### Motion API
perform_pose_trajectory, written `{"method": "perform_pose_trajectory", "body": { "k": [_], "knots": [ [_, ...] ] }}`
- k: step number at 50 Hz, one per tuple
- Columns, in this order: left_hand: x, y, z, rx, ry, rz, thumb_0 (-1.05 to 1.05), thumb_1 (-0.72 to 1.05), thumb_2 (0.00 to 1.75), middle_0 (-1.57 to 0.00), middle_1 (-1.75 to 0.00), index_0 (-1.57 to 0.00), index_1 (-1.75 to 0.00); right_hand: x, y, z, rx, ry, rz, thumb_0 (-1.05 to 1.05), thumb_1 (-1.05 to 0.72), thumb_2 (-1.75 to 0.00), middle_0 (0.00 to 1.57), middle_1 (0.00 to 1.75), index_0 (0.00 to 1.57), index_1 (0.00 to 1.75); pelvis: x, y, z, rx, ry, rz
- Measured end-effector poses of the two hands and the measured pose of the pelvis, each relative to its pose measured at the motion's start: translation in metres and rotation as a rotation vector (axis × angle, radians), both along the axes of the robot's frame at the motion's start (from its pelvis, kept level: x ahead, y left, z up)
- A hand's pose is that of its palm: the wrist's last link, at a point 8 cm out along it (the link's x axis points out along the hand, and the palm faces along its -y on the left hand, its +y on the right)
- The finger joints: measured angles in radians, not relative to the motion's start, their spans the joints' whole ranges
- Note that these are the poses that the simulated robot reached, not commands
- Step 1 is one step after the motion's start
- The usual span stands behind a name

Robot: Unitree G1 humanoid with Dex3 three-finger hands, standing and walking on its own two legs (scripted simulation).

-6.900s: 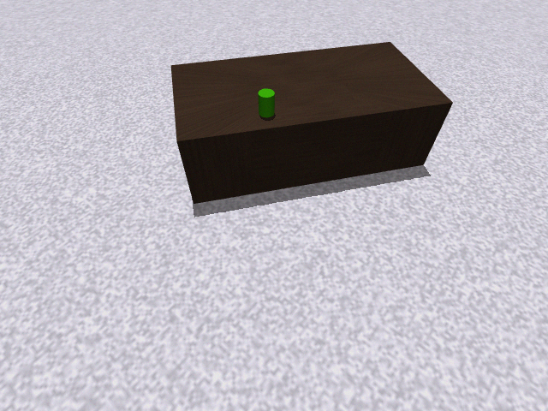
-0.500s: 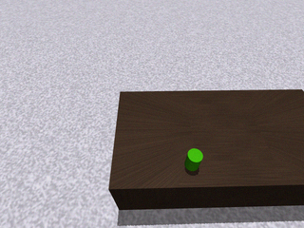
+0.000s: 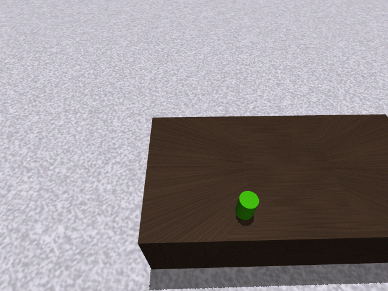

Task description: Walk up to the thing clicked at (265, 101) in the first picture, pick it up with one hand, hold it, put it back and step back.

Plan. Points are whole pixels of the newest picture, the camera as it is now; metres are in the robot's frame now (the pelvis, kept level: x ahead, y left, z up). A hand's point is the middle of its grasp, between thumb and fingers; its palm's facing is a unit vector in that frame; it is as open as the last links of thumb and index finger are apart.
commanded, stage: stand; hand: right
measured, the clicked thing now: (246, 205) +0.45 -0.19 -0.34
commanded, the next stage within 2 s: go down in 0.48 s
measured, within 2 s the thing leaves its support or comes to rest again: neither
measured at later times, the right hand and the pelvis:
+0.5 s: hand out of the picture +0.08 -0.25 -0.16, palm faces -0.02 +0.94 -0.34, open 7.4 cm; pelvis +0.00 +0.00 +0.00, yaw +0 degrees
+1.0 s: hand out of the picture +0.14 -0.27 -0.15, palm faces +0.03 +0.94 -0.33, open 14.6 cm; pelvis -0.02 -0.01 -0.02, yaw +0 degrees
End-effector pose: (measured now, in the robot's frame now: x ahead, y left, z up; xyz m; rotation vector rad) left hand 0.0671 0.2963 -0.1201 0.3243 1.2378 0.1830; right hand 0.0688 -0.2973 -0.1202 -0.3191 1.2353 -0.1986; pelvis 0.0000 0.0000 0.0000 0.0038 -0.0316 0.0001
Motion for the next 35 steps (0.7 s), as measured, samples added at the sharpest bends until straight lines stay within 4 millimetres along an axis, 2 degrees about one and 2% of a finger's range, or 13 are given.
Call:
{"method": "perform_pose_trajectory", "body": {
  "k": [30, 35],
  "knots": [
    [0.0, -0.001, 0.001, 0.004, 0.001, 0.003, 0.0, 0.9, 0.9, -0.21, -0.3, -0.2, -0.3, 0.001, -0.002, -0.001, 0.001, -0.004, -0.003, 0.01, -0.9, -0.9, 0.2, 0.29, 0.2, 0.29, 0.002, -0.001, 0.0, 0.002, -0.003, -0.004],
    [0.009, -0.013, 0.001, -0.017, -0.106, 0.006, 0.01, 0.9, 0.91, -0.21, -0.3, -0.2, -0.31, 0.029, 0.002, -0.003, 0.022, -0.118, -0.057, 0.01, -0.8, -0.8, 0.14, 0.21, 0.14, 0.21, -0.01, 0.0, -0.006, 0.002, 0.05, -0.013]
  ]
}}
